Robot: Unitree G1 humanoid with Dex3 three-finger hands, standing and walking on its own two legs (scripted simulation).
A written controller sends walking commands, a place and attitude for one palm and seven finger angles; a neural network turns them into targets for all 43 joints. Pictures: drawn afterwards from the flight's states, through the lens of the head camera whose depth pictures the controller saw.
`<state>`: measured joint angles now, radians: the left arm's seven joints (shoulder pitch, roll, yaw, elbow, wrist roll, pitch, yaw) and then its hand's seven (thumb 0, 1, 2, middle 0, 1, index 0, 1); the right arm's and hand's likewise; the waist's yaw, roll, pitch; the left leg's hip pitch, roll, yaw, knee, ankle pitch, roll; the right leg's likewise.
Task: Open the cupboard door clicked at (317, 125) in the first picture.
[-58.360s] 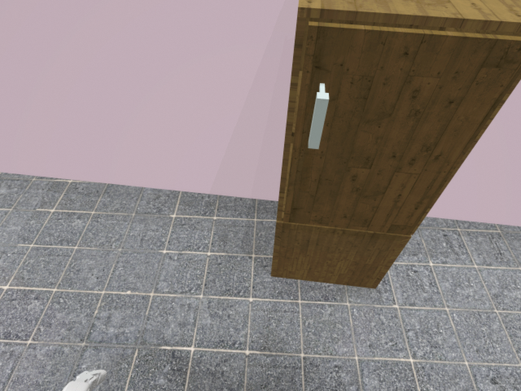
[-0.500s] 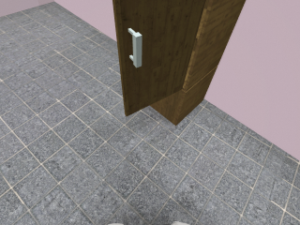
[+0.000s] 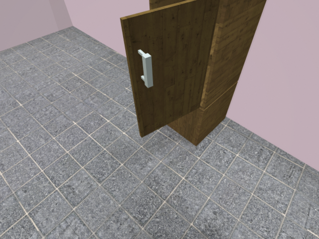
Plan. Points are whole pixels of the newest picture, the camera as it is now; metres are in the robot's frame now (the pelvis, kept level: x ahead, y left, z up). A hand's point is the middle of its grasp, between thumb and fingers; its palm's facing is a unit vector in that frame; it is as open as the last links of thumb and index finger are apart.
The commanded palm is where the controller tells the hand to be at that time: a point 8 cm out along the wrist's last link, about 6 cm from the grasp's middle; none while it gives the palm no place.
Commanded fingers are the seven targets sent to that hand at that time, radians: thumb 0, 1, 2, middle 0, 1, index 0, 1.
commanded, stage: let the arm hang, fingers relaxed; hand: left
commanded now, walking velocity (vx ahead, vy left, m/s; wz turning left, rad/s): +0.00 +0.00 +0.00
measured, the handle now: (144, 68) +0.65 +0.09 +0.08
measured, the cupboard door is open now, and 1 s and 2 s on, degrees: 78 78 78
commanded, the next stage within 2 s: look to check the result in 0.24 s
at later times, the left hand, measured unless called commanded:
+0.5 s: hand out of the picture +0.10 +0.22 -0.15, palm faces -0.01 -0.94 -0.33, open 7.4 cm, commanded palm none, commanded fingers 0.00 0.90 0.90 -0.20 -0.30 -0.20 -0.30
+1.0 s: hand out of the picture +0.13 +0.22 -0.15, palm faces -0.02 -0.94 -0.33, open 7.4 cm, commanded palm none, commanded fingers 0.00 0.90 0.90 -0.20 -0.30 -0.20 -0.30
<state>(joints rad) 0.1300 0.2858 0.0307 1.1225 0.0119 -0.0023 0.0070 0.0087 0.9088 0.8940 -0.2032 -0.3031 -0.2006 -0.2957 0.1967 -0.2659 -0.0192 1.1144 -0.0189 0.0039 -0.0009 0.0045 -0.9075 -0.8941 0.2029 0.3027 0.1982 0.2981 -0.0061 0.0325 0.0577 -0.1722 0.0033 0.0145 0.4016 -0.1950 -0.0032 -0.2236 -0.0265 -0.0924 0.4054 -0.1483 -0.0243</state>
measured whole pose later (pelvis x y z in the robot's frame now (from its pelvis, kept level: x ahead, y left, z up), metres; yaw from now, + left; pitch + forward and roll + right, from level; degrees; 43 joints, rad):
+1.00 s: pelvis +0.04 -0.02 +0.01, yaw +0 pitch -1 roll +0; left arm 0.09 0.30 0.02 1.14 0.01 -0.02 0.01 0.01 0.91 0.89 -0.21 -0.30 -0.20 -0.30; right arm 0.12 -0.32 -0.01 1.13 -0.01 0.00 -0.01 0.00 -0.91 -0.89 0.20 0.30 0.20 0.30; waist -0.01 0.02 0.06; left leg -0.06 0.04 0.01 0.28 -0.19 -0.04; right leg -0.13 0.02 -0.10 0.31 -0.16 -0.05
